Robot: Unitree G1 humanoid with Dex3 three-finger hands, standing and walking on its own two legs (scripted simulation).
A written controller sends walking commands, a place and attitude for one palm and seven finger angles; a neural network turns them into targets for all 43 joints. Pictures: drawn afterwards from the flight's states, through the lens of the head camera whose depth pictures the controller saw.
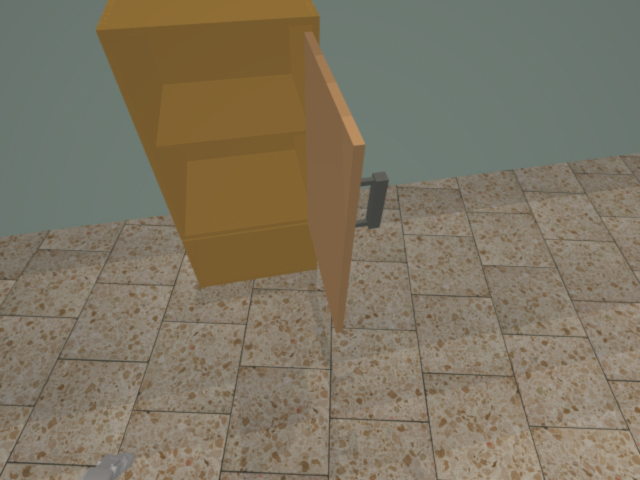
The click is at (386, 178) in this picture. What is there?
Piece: cupboard door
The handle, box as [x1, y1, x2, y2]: [355, 172, 388, 228]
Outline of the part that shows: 384,172 372,173 371,177 361,178 360,186 370,184 371,186 366,218 356,220 355,227 367,225 368,228 379,227 388,181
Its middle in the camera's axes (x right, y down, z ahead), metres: +0.08 -0.06 +0.72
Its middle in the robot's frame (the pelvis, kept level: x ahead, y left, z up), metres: +0.59 -0.06 -0.03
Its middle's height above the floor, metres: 0.73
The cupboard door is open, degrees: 90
